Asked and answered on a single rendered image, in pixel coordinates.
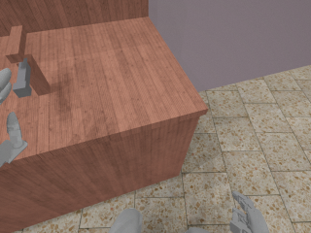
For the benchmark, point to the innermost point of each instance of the counter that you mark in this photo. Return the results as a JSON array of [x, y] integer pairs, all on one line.
[[111, 109]]

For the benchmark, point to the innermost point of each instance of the robot left hand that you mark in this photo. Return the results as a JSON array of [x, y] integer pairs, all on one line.
[[10, 149]]

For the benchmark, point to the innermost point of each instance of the robot right hand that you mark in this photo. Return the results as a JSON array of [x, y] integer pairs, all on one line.
[[251, 222]]

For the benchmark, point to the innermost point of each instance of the tap lever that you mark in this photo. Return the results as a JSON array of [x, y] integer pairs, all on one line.
[[22, 87]]

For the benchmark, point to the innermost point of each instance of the robot left thigh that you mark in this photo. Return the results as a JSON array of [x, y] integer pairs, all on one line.
[[128, 221]]

